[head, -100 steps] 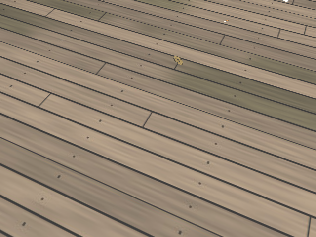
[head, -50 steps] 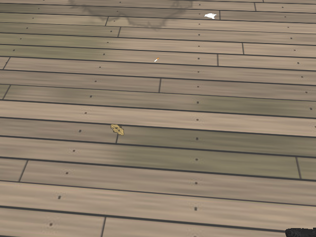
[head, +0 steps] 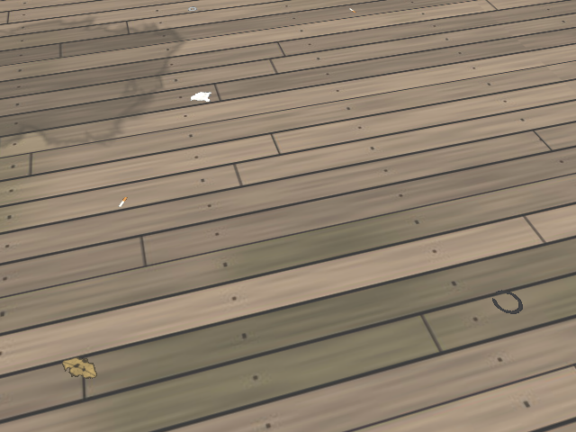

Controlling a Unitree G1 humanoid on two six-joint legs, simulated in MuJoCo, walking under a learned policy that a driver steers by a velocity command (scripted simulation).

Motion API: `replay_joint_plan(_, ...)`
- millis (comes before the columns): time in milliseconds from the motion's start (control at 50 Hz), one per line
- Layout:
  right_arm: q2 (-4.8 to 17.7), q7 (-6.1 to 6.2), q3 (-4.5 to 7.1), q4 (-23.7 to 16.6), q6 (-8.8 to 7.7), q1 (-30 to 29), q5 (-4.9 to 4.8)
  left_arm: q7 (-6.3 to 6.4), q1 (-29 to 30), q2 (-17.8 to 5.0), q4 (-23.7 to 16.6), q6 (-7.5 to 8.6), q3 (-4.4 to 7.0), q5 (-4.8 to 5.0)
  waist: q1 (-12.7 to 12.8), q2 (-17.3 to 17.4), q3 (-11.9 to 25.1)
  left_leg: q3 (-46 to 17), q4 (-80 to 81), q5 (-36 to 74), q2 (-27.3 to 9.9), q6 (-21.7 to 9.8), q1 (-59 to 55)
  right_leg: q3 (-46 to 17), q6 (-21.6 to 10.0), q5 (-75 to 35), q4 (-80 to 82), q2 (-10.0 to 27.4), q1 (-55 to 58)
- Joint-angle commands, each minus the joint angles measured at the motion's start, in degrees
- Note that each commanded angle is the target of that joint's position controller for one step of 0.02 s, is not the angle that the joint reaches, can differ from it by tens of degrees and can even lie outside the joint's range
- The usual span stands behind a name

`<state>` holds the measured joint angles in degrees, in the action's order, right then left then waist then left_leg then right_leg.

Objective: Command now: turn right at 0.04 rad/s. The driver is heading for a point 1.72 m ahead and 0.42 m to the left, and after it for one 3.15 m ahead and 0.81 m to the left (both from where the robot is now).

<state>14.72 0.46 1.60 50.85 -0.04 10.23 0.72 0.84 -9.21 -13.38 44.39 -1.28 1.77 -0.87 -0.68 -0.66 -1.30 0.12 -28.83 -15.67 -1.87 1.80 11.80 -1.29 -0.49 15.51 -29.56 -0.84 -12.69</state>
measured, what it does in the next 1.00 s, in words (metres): stands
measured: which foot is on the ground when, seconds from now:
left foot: down 0.00-1.00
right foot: down 0.00-1.00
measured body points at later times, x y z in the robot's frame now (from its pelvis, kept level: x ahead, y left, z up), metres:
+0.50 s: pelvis +0.00 +0.01 +0.00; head +0.01 +0.01 +0.45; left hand +0.06 +0.27 -0.14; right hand +0.06 -0.25 -0.14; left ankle +0.00 +0.14 -0.74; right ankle +0.00 -0.12 -0.74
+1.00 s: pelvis +0.00 +0.01 +0.00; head +0.01 +0.01 +0.45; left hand +0.02 +0.26 -0.15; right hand +0.02 -0.24 -0.15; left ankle +0.00 +0.14 -0.74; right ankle +0.00 -0.12 -0.74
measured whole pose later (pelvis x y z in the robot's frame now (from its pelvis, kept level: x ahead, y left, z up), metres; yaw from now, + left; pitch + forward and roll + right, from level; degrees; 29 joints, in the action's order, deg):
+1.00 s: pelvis +0.00 +0.01 +0.00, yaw +1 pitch -1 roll +0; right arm 11.6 2.4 0.4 62.7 0.1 14.3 0.1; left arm 2.4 -13.3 -11.2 63.2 -0.3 1.0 0.0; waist -0.2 0.2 -2.1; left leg -0.3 -27.5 -15.0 -0.8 0.9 11.3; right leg -0.9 0.5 14.8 -27.7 0.3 -11.6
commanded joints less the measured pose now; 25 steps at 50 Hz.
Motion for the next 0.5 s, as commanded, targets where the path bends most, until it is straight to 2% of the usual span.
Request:
replay_joint_plan(20, 6.41, 0.58, 1.15, -1.42, -0.86, -0.95, -0.07, 0.51, 0.84, -6.00, -2.03, 0.58, 1.87, 0.11, 0.26, 2.06, 1.57, -2.22, 5.29, 6.76, -1.97, -1.22, 1.28, -3.01, -1.30, -7.99, 4.58, 2.90, 1.51)
replay_joint_plan(220, 5.69, 1.28, 0.76, 2.98, -0.57, -0.35, -0.24, 1.10, -1.36, -6.16, 4.57, 1.15, 2.12, 0.41, 0.05, 0.35, 0.59, -1.74, 5.74, 5.59, -1.10, -1.77, 0.56, -2.08, -0.26, -7.98, 5.46, 2.54, 1.36)
replay_joint_plan(500, 4.50, 1.74, 0.35, 7.55, -0.22, 1.64, -0.42, 1.63, -3.57, -5.42, 12.06, 1.41, 1.38, 0.69, 0.28, 0.82, -0.45, -1.01, 6.27, 5.95, -0.05, -1.83, 0.52, -1.09, -0.11, -7.60, 6.29, 2.20, 1.18)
